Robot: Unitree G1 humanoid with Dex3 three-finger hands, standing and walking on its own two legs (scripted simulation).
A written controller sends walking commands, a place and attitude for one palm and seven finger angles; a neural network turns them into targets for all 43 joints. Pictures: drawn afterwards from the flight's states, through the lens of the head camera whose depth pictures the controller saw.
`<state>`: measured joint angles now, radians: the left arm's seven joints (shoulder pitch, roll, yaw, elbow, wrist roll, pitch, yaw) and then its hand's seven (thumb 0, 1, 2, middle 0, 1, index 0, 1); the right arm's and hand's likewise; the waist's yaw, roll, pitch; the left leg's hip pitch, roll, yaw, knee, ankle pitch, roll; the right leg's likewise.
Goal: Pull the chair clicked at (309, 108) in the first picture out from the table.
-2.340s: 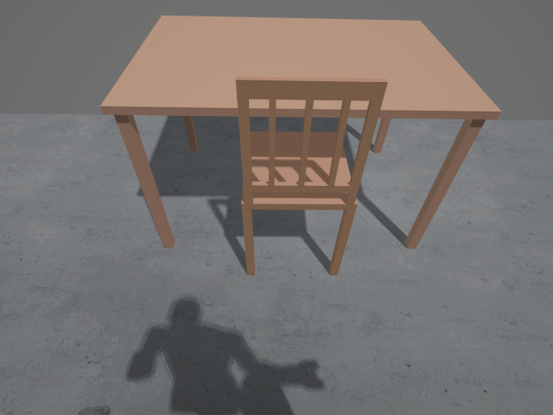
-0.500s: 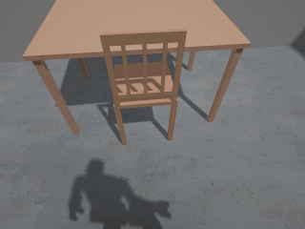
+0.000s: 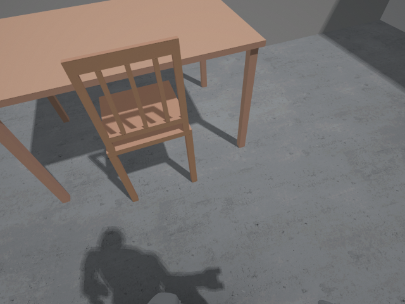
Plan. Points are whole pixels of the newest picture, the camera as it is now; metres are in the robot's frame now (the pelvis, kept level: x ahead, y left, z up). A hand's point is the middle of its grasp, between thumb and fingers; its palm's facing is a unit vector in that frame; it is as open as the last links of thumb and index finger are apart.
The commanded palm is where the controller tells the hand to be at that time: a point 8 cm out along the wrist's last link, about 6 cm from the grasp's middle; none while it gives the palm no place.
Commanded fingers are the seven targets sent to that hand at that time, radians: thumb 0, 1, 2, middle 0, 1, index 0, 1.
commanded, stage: walk to a spot facing it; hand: left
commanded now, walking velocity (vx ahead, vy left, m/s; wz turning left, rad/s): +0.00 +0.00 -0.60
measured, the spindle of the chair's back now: (137, 98) +0.78 +0.34 -0.10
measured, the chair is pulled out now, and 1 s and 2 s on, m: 0.00 0.00 0.00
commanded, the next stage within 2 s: turn to face it in 1.76 s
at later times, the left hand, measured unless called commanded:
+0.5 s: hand out of the picture +0.08 +0.27 -0.17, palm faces -0.26 -0.94 -0.23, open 7.4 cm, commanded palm none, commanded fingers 0.00 0.90 0.90 -0.20 -0.30 -0.20 -0.30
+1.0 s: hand out of the picture +0.11 +0.13 -0.16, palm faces -0.53 -0.83 -0.20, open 7.4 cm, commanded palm none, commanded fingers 0.00 0.90 0.90 -0.20 -0.30 -0.20 -0.30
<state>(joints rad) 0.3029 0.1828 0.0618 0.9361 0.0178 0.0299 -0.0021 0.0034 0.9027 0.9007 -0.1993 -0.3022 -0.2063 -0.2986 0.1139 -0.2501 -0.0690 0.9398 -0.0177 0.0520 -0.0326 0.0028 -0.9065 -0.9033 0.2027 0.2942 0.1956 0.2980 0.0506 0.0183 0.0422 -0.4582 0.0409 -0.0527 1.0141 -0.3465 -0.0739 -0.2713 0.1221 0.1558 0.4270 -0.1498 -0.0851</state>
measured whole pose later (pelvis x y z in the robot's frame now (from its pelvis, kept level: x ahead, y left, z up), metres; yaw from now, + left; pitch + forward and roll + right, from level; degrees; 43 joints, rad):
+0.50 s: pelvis -0.04 +0.07 +0.00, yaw -20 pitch -1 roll -1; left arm 0.26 0.29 0.10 0.94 0.03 0.10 -0.04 0.00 0.91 0.90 -0.19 -0.30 -0.20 -0.30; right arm 0.24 -0.19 -0.02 0.89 -0.02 0.01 -0.03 0.00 -0.90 -0.90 0.21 0.29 0.20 0.30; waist 0.03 -0.04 0.04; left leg -0.17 0.06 0.14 0.45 -0.25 0.02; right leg -0.48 -0.03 0.03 1.05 -0.36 0.08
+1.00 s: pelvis +0.00 -0.01 +0.00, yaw -36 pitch -1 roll +0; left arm 0.36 0.17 0.04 0.99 0.02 -0.04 -0.02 0.00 0.90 0.90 -0.20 -0.30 -0.21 -0.30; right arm 0.25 -0.24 -0.08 0.95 -0.03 0.01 0.02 0.01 -0.91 -0.90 0.20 0.29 0.19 0.30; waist 0.00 0.03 0.01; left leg -0.59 0.13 0.05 0.99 -0.21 -0.08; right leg -0.04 0.05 0.05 0.34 -0.29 -0.04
